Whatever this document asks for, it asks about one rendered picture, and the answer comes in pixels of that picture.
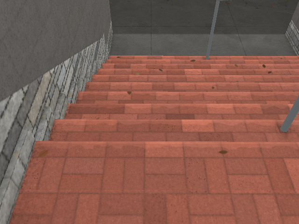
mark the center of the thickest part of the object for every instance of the stairs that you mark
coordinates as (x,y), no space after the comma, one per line
(156,98)

